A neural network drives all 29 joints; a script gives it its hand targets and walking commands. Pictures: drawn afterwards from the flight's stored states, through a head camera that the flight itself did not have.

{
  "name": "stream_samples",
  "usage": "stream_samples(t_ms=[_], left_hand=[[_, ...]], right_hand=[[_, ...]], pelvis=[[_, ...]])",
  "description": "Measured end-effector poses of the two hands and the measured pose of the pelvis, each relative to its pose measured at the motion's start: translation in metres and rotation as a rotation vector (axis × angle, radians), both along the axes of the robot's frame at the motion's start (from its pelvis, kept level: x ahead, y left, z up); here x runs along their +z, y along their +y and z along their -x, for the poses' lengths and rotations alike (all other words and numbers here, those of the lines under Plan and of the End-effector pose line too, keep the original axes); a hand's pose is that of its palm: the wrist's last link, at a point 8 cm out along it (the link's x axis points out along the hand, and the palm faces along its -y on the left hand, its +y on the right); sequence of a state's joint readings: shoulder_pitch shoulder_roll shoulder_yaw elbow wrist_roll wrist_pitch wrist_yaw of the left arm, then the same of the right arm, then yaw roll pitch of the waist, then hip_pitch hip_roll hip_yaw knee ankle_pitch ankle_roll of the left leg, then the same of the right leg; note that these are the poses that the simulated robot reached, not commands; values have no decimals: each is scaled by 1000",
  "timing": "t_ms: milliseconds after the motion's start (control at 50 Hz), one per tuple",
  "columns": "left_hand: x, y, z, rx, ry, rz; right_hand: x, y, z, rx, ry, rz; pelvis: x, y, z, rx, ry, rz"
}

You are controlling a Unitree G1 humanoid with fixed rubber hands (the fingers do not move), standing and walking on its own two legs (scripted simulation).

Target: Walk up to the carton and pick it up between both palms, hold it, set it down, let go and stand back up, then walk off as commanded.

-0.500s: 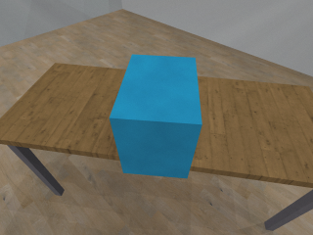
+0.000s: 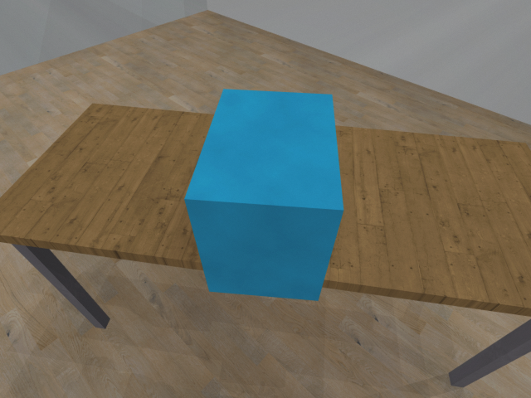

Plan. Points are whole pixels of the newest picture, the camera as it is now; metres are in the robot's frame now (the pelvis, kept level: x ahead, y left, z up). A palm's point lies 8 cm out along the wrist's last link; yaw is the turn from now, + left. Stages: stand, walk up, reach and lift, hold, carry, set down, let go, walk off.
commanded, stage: stand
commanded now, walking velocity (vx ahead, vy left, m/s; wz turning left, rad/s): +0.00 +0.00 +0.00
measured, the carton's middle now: (270, 193) +0.48 +0.01 +0.01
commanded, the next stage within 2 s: walk off in 0.18 s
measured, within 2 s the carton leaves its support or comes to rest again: neither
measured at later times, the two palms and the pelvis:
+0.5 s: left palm out of the picture +0.06 +0.29 -0.12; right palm out of the picture +0.07 -0.31 -0.11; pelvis -0.01 +0.00 +0.00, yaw +0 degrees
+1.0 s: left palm out of the picture +0.01 +0.24 -0.09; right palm out of the picture +0.01 -0.37 -0.14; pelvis -0.09 -0.06 -0.01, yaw -1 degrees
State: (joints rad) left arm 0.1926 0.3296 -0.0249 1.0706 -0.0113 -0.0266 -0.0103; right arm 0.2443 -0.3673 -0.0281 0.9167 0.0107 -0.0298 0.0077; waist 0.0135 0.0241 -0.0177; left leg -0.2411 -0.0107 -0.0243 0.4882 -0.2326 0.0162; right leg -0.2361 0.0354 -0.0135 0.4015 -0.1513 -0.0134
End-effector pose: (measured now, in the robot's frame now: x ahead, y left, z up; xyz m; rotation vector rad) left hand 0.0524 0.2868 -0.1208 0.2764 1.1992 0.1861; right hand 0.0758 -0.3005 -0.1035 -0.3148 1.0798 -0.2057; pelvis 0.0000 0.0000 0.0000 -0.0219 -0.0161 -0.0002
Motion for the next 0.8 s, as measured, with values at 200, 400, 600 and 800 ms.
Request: stream_samples(t_ms=[200,400,600,800], left_hand=[[0,0,-2,0,2,0],[0,0,-5,-7,3,-1],[8,-5,3,-48,16,-58],[18,-42,33,-64,37,-127]], right_hand=[[0,0,-6,2,-6,0],[-1,0,-5,-1,10,1],[-14,-23,17,0,108,1],[-39,-67,30,15,135,-14]], pelvis=[[0,0,-1,0,1,0],[0,0,0,0,0,0],[-4,-20,26,0,-21,-24],[-11,-59,60,-18,-7,-77]])
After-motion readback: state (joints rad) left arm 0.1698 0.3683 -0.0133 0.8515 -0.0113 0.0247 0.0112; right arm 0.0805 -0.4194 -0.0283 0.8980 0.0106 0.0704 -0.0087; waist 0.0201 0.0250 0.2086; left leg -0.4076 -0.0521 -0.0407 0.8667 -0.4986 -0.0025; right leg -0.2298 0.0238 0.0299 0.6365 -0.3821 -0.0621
